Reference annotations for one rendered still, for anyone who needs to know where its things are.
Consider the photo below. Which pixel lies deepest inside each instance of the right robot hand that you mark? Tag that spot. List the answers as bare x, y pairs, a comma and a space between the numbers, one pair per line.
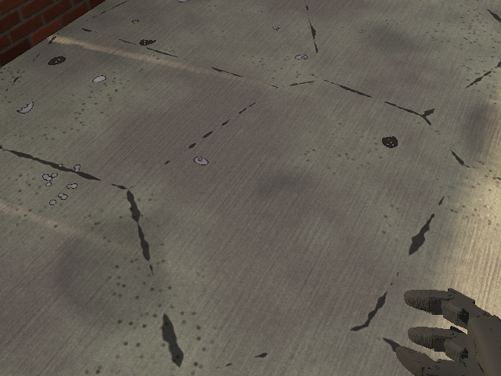
477, 353

